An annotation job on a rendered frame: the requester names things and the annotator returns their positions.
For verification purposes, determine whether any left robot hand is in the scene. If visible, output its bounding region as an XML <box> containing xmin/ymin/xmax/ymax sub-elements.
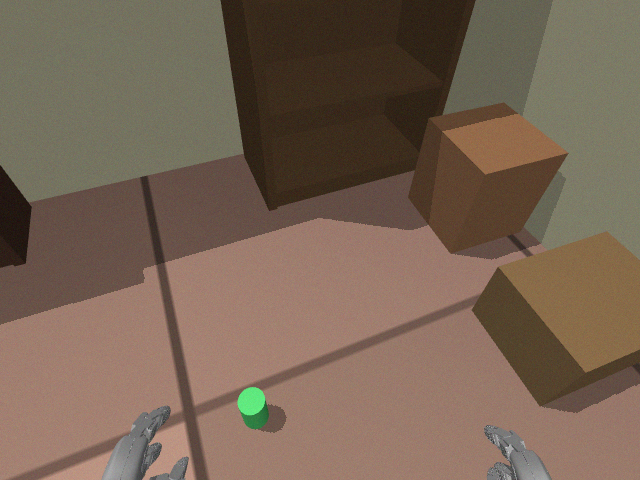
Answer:
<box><xmin>101</xmin><ymin>406</ymin><xmax>189</xmax><ymax>480</ymax></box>

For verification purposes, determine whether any right robot hand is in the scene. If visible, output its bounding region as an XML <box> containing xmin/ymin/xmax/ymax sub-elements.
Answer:
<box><xmin>484</xmin><ymin>425</ymin><xmax>552</xmax><ymax>480</ymax></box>

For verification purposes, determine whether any bookshelf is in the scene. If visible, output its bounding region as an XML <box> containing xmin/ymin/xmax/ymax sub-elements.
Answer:
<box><xmin>0</xmin><ymin>165</ymin><xmax>32</xmax><ymax>268</ymax></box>
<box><xmin>221</xmin><ymin>0</ymin><xmax>476</xmax><ymax>211</ymax></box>

